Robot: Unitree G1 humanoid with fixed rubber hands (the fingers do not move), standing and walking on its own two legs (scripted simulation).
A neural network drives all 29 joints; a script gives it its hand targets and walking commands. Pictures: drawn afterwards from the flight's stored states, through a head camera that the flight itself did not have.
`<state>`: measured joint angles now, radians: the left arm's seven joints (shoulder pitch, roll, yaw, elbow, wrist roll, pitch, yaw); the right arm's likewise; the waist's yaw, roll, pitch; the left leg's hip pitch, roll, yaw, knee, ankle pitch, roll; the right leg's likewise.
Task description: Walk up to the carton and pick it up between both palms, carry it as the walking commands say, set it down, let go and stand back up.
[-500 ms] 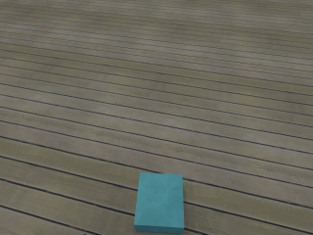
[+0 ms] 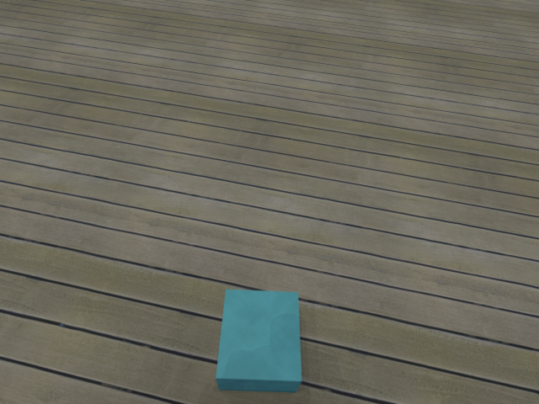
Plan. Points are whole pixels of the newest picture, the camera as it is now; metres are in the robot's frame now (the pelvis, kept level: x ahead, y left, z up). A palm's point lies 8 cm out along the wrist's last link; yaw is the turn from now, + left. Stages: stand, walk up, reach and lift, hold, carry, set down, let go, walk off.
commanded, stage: walk up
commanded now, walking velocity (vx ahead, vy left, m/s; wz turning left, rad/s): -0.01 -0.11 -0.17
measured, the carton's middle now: (259, 339) +0.46 +0.01 -0.69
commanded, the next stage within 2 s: none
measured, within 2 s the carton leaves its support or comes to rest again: neither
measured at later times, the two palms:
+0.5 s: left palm out of the picture +0.09 +0.20 -0.13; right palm out of the picture +0.01 -0.29 -0.14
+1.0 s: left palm out of the picture +0.03 +0.25 -0.14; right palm out of the picture +0.04 -0.23 -0.13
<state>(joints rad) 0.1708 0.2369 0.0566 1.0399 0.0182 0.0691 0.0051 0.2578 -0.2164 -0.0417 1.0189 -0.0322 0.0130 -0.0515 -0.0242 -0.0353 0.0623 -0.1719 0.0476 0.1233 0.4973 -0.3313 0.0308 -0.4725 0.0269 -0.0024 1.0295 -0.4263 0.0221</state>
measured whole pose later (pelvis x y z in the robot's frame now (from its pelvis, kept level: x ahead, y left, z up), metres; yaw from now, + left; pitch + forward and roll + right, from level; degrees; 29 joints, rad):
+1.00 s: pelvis +0.03 +0.01 +0.00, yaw -2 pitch -1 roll +0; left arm 0.27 0.20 0.02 1.10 0.00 0.01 0.03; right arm 0.24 -0.18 -0.03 1.07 -0.01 0.00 -0.03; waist 0.01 -0.02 0.04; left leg -0.16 -0.02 0.08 0.42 -0.25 0.05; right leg -0.17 -0.04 0.00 0.42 -0.23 0.03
